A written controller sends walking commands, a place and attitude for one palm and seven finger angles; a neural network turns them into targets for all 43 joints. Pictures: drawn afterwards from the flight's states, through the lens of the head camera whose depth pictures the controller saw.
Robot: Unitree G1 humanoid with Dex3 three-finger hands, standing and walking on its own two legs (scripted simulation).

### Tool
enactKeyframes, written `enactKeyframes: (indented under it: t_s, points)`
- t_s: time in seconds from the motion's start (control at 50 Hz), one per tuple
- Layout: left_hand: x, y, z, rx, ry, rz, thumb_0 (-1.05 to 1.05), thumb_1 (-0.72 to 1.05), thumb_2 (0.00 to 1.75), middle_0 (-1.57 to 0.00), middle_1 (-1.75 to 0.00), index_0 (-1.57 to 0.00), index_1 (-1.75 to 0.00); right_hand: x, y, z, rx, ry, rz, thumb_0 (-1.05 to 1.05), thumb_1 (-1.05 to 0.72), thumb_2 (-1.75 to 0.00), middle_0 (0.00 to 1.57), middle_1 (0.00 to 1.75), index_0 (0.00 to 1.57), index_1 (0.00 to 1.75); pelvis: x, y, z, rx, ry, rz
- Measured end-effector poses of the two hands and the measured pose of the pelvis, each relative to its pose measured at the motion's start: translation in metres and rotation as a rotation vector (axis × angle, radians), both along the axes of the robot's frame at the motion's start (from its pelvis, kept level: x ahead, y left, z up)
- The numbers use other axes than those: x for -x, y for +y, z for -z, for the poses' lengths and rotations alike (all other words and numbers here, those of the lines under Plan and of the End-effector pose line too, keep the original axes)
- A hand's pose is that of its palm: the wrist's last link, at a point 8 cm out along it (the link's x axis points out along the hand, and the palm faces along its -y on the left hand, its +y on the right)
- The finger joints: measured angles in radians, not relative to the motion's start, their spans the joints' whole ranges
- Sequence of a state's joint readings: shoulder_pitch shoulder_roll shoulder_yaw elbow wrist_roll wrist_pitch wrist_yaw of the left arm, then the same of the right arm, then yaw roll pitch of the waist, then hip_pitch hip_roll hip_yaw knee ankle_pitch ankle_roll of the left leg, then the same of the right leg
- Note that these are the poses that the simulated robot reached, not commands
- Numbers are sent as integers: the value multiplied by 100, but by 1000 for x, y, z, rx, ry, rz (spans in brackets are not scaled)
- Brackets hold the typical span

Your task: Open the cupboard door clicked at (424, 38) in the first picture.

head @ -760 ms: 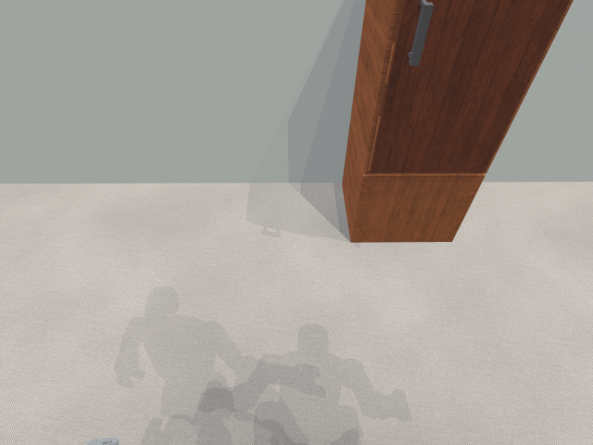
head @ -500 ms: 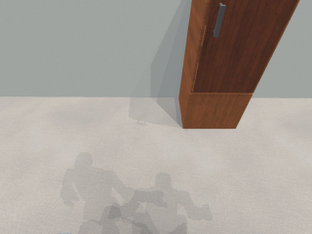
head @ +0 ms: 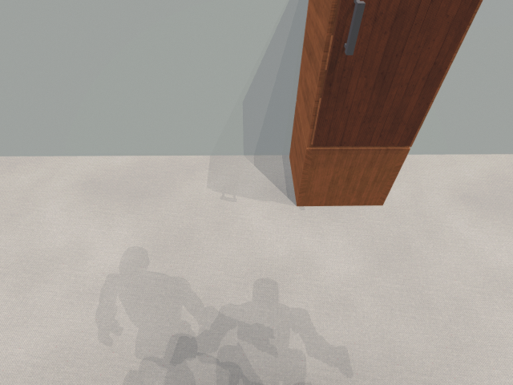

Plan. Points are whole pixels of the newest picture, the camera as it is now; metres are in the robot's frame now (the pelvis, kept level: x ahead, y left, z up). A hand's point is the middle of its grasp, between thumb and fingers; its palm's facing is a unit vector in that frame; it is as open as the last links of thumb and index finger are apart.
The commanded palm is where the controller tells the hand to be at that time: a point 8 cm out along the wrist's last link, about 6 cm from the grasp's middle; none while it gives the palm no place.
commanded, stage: stand and wait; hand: left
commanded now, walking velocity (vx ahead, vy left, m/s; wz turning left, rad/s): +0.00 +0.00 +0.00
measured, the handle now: (352, 26) +1.07 -0.24 +0.13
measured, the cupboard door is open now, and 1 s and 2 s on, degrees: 0 0 0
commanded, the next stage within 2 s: look at it before walking up in 0.06 s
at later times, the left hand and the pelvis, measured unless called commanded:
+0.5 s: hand out of the picture +0.08 +0.24 -0.16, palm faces -0.04 -0.94 -0.33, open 7.4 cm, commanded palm none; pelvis +0.01 +0.00 +0.00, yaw +0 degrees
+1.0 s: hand out of the picture +0.08 +0.23 -0.17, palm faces -0.09 -0.95 -0.31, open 7.4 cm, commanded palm none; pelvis +0.01 +0.00 -0.01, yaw -5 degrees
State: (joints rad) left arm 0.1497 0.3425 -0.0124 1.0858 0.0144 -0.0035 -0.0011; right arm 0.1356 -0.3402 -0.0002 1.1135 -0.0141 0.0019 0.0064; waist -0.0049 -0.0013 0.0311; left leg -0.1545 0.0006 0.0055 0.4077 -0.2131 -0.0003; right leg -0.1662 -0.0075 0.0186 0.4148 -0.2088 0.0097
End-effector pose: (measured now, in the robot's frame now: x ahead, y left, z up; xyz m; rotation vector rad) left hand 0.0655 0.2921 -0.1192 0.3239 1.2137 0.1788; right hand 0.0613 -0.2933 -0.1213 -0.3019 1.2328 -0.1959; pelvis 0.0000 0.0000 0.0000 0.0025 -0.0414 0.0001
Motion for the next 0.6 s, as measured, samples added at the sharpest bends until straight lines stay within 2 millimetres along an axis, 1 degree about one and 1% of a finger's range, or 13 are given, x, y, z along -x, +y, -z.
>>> enactKeyframes:
  t_s: [0.28,0.6]
  points:
    - [-10,-3,0,10,-13,8,0,90,90,-21,-30,-21,-30,-12,4,-2,-5,-19,-10,0,-91,-90,20,30,20,30,-3,1,-1,-1,6,1]
    - [-13,-2,1,10,0,1,0,90,90,-21,-30,-21,-30,-29,3,-5,2,-34,-20,0,-91,-90,20,30,20,30,-10,1,-2,0,9,0]
